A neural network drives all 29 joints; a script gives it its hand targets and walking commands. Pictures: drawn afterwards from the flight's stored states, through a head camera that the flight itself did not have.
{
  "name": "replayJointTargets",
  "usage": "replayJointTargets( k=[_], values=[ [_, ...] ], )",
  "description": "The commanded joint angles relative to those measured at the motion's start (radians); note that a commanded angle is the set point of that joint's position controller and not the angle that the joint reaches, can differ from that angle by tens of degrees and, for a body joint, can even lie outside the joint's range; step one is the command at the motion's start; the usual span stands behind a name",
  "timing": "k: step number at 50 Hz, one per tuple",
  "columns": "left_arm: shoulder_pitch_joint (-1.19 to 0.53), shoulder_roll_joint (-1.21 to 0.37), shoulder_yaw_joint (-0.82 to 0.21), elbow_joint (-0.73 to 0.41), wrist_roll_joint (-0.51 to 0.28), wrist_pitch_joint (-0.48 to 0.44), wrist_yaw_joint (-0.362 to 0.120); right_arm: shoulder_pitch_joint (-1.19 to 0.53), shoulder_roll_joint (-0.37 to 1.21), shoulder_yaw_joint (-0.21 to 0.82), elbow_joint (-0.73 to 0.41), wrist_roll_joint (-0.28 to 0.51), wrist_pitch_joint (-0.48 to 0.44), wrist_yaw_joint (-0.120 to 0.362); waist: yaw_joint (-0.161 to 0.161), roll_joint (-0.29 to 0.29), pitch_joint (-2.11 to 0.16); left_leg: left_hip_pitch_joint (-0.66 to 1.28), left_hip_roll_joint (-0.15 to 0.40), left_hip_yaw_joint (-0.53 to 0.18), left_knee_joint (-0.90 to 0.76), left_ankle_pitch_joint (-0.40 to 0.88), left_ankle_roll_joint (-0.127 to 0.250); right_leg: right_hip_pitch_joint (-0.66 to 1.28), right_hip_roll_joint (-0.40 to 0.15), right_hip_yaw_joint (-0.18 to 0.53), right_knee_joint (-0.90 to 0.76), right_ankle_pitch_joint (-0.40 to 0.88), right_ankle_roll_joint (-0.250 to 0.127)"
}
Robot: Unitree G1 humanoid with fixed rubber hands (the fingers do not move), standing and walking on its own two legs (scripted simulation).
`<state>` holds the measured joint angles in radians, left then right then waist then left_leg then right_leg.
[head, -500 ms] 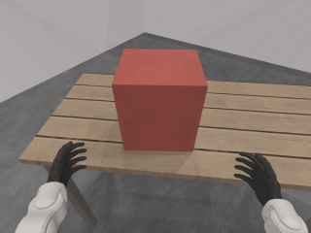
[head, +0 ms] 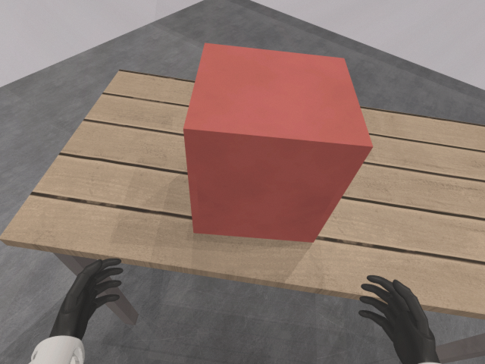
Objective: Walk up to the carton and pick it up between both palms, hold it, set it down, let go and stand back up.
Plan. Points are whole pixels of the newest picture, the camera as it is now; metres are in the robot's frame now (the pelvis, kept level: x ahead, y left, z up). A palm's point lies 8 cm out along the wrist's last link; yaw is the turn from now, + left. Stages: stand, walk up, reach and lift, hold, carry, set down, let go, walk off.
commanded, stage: set down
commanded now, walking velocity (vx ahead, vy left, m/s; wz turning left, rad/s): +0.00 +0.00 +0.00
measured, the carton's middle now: (263, 151) +0.45 +0.02 +0.11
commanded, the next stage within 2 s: let go in 0.70 s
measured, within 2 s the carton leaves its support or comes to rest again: neither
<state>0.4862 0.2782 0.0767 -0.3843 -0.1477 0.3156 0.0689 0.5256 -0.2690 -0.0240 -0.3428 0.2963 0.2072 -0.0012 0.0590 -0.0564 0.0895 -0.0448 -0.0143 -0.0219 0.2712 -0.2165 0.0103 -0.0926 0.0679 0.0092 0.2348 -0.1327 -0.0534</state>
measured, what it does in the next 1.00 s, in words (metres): stands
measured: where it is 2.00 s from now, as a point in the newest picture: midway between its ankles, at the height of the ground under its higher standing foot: outside the picture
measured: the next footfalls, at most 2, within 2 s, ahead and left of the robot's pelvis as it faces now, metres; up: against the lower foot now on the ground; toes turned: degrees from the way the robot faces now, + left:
none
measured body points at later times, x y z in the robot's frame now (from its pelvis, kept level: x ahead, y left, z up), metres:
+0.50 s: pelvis -0.02 +0.02 +0.00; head +0.00 +0.05 +0.45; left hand +0.15 +0.24 -0.03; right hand +0.16 -0.21 +0.01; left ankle -0.05 +0.11 -0.75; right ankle -0.01 -0.09 -0.75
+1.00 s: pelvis -0.03 -0.02 +0.00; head +0.01 -0.02 +0.44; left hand +0.16 +0.22 -0.07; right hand +0.15 -0.24 -0.06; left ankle -0.05 +0.11 -0.75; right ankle -0.01 -0.09 -0.75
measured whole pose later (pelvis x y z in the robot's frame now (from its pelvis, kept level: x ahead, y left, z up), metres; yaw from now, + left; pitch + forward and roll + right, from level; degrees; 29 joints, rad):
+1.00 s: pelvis -0.03 -0.02 +0.00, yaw -1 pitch -1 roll +1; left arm 0.21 0.23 0.04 0.34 -0.12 0.17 0.01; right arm 0.32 -0.22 0.00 0.24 0.06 0.05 0.03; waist 0.01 0.01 0.10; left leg -0.10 0.00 -0.01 0.33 -0.21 0.00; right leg -0.18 0.08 0.01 0.34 -0.15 -0.07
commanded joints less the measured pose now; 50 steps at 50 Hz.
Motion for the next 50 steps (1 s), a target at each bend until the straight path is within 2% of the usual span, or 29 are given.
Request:
replayJointTargets(
  k=[1, 3, 5, 6, 11, 12, 16, 17, 21, 24, 25, 26, 29, 30, 31, 32, 33, 36, 37, 38, 40, 41, 42, 43, 45, 46, 47, 48, 50],
  values=[
    [0.092, 0.076, 0.012, -0.213, -0.001, -0.100, -0.004, 0.112, -0.124, -0.090, -0.095, -0.022, -0.116, 0.012, -0.060, 0.118, -0.199, 0.043, 0.041, -0.006, 0.044, 0.631, -0.081, 0.176, -0.081, 0.060, 0.005, 0.443, -0.020],
    [0.101, 0.058, 0.008, -0.108, 0.018, -0.095, -0.011, 0.102, -0.142, -0.093, -0.018, -0.049, -0.122, 0.018, -0.063, 0.097, -0.151, 0.036, 0.044, -0.011, 0.041, 0.655, -0.081, 0.155, -0.071, 0.050, 0.001, 0.435, -0.024],
    [0.084, 0.043, 0.001, -0.088, 0.020, -0.095, -0.011, 0.071, -0.157, -0.096, 0.000, -0.057, -0.132, 0.031, -0.053, 0.078, -0.129, 0.029, 0.054, -0.017, 0.036, 0.657, -0.078, 0.135, -0.062, 0.041, -0.005, 0.398, -0.027],
    [0.080, 0.018, -0.003, 0.002, 0.037, -0.080, -0.011, 0.047, -0.169, -0.105, 0.084, -0.082, -0.119, 0.042, -0.047, 0.073, -0.062, 0.014, 0.058, -0.019, 0.020, 0.625, -0.080, 0.119, -0.058, 0.034, -0.016, 0.343, -0.034],
    [0.028, 0.012, -0.015, 0.011, -0.001, -0.111, -0.002, -0.025, -0.162, -0.087, 0.000, -0.082, -0.148, 0.069, -0.002, -0.034, -0.093, -0.018, 0.065, -0.004, -0.004, 0.533, -0.059, 0.151, -0.052, 0.033, -0.021, 0.309, -0.032],
    [0.020, 0.013, -0.012, 0.064, 0.005, -0.109, -0.006, -0.024, -0.160, -0.074, 0.041, -0.089, -0.146, 0.071, 0.005, -0.038, -0.080, -0.027, 0.063, 0.002, -0.004, 0.525, -0.058, 0.152, -0.057, 0.037, -0.019, 0.312, -0.029],
    [-0.056, -0.009, -0.024, 0.119, 0.038, -0.112, 0.016, -0.083, -0.169, -0.073, 0.139, -0.095, -0.147, 0.099, 0.022, 0.019, -0.094, -0.044, 0.072, 0.000, -0.025, 0.406, -0.060, 0.140, -0.052, 0.023, -0.014, 0.221, -0.040],
    [-0.074, 0.003, -0.022, 0.138, 0.043, -0.104, 0.016, -0.096, -0.154, -0.076, 0.157, -0.104, -0.145, 0.095, 0.009, 0.021, -0.098, -0.051, 0.067, 0.006, -0.026, 0.354, -0.055, 0.147, -0.056, 0.022, -0.016, 0.198, -0.038],
    [-0.124, 0.018, -0.035, 0.122, 0.077, -0.091, 0.030, -0.106, -0.112, -0.069, 0.225, -0.095, -0.141, 0.093, -0.011, 0.122, -0.094, -0.108, 0.069, 0.021, -0.046, 0.214, -0.050, 0.184, -0.075, 0.023, 0.007, 0.159, -0.029],
    [-0.185, 0.005, -0.054, 0.197, 0.117, -0.064, 0.041, -0.176, -0.112, -0.085, 0.360, -0.110, -0.122, 0.107, -0.031, 0.205, -0.051, -0.165, 0.088, 0.012, -0.068, 0.065, -0.045, 0.154, -0.078, 0.017, 0.022, 0.049, -0.037],
    [-0.199, 0.014, -0.058, 0.184, 0.115, -0.060, 0.038, -0.183, -0.098, -0.083, 0.354, -0.112, -0.115, 0.102, -0.039, 0.201, -0.056, -0.187, 0.090, 0.011, -0.070, 0.016, -0.039, 0.172, -0.085, 0.022, 0.021, 0.039, -0.031],
    [-0.213, -0.011, -0.060, 0.255, 0.137, -0.046, 0.036, -0.200, -0.112, -0.084, 0.422, -0.128, -0.102, 0.108, -0.041, 0.237, -0.009, -0.238, 0.100, 0.012, -0.094, -0.055, -0.037, 0.187, -0.073, 0.016, 0.030, 0.001, -0.030],
    [-0.268, -0.007, -0.062, 0.232, 0.119, -0.064, 0.038, -0.249, -0.113, -0.086, 0.398, -0.145, -0.109, 0.105, -0.043, 0.236, -0.003, -0.362, 0.111, 0.014, -0.109, -0.162, -0.009, 0.247, -0.066, 0.012, 0.081, -0.042, -0.011],
    [-0.274, 0.006, -0.063, 0.177, 0.098, -0.086, 0.040, -0.256, -0.112, -0.084, 0.331, -0.139, -0.126, 0.100, -0.039, 0.213, -0.044, -0.393, 0.115, 0.019, -0.103, -0.143, 0.005, 0.295, -0.062, 0.008, 0.100, -0.007, -0.001],
    [-0.300, 0.004, -0.068, 0.260, 0.094, -0.088, 0.035, -0.268, -0.103, -0.085, 0.393, -0.164, -0.121, 0.099, -0.050, 0.190, -0.017, -0.390, 0.108, 0.027, -0.096, -0.143, 0.007, 0.252, -0.066, 0.016, 0.091, -0.050, 0.000],
    [-0.309, 0.005, -0.074, 0.200, 0.072, -0.111, 0.045, -0.279, -0.113, -0.096, 0.336, -0.152, -0.139, 0.101, -0.042, 0.170, -0.058, -0.387, 0.112, 0.025, -0.090, -0.120, 0.006, 0.255, -0.057, 0.003, 0.107, -0.044, 0.003],
    [-0.321, -0.003, -0.076, 0.319, 0.076, -0.100, 0.037, -0.297, -0.107, -0.099, 0.425, -0.183, -0.129, 0.102, -0.053, 0.145, -0.014, -0.395, 0.110, 0.025, -0.092, -0.148, 0.007, 0.214, -0.063, 0.011, 0.095, -0.100, -0.002],
    [-0.316, 0.011, -0.066, 0.423, 0.056, -0.105, 0.025, -0.318, -0.103, -0.099, 0.431, -0.220, -0.137, 0.098, -0.039, 0.034, -0.007, -0.333, 0.084, 0.037, -0.064, -0.107, 0.008, 0.129, -0.075, 0.018, 0.059, -0.177, -0.004],
    [-0.313, 0.025, -0.060, 0.409, 0.038, -0.111, 0.017, -0.312, -0.094, -0.104, 0.402, -0.216, -0.147, 0.089, -0.043, 0.008, -0.020, -0.295, 0.070, 0.046, -0.042, -0.063, 0.002, 0.093, -0.086, 0.037, 0.041, -0.181, -0.004],
    [-0.315, 0.026, -0.058, 0.480, 0.022, -0.107, 0.004, -0.327, -0.082, -0.088, 0.402, -0.225, -0.148, 0.080, -0.038, -0.058, -0.015, -0.263, 0.057, 0.054, -0.027, -0.045, 0.003, 0.061, -0.103, 0.054, 0.015, -0.216, 0.004],
    [-0.298, 0.039, -0.030, 0.548, 0.016, -0.120, -0.019, -0.302, -0.077, -0.065, 0.412, -0.234, -0.153, 0.062, -0.031, -0.106, -0.037, -0.240, 0.046, 0.060, -0.006, 0.007, 0.003, 0.069, -0.113, 0.075, 0.007, -0.199, 0.023],
    [-0.302, 0.059, -0.012, 0.517, 0.005, -0.133, -0.023, -0.300, -0.077, -0.060, 0.365, -0.226, -0.167, 0.053, -0.017, -0.126, -0.081, -0.240, 0.039, 0.065, 0.003, 0.045, 0.005, 0.096, -0.113, 0.073, 0.021, -0.135, 0.032],
    [-0.292, 0.067, -0.001, 0.612, 0.012, -0.134, -0.041, -0.283, -0.062, -0.044, 0.427, -0.247, -0.165, 0.040, -0.027, -0.153, -0.058, -0.254, 0.030, 0.069, 0.006, 0.050, 0.007, 0.111, -0.126, 0.088, 0.019, -0.084, 0.042],
    [-0.280, 0.069, 0.010, 0.610, 0.011, -0.143, -0.051, -0.269, -0.058, -0.030, 0.424, -0.242, -0.172, 0.032, -0.020, -0.168, -0.075, -0.242, 0.027, 0.074, 0.013, 0.076, 0.004, 0.127, -0.128, 0.093, 0.023, -0.028, 0.051],
    [-0.261, 0.087, 0.030, 0.643, 0.028, -0.167, -0.064, -0.241, -0.038, -0.009, 0.446, -0.248, -0.193, 0.017, -0.010, -0.150, -0.106, -0.253, 0.017, 0.077, 0.016, 0.092, -0.001, 0.178, -0.137, 0.093, 0.042, 0.073, 0.062],
    [-0.245, 0.088, 0.037, 0.600, 0.031, -0.193, -0.065, -0.214, -0.046, -0.004, 0.431, -0.236, -0.217, 0.014, -0.004, -0.144, -0.143, -0.245, 0.013, 0.077, 0.026, 0.138, -0.005, 0.203, -0.135, 0.092, 0.062, 0.165, 0.066],
    [-0.239, 0.093, 0.047, 0.661, 0.051, -0.199, -0.074, -0.204, -0.017, 0.018, 0.475, -0.242, -0.224, 0.007, -0.007, -0.132, -0.133, -0.263, 0.007, 0.074, 0.029, 0.114, -0.006, 0.219, -0.148, 0.107, 0.064, 0.175, 0.069],
    [-0.235, 0.104, 0.050, 0.644, 0.056, -0.217, -0.073, -0.191, -0.007, 0.024, 0.484, -0.238, -0.246, 0.004, 0.004, -0.102, -0.164, -0.259, 0.004, 0.075, 0.033, 0.126, -0.012, 0.232, -0.152, 0.103, 0.073, 0.206, 0.073],
    [-0.245, 0.113, 0.048, 0.660, 0.085, -0.229, -0.077, -0.176, 0.023, 0.038, 0.546, -0.238, -0.274, -0.003, -0.009, -0.016, -0.171, -0.251, -0.007, 0.076, 0.038, 0.118, -0.019, 0.241, -0.160, 0.106, 0.080, 0.248, 0.075]
  ],
)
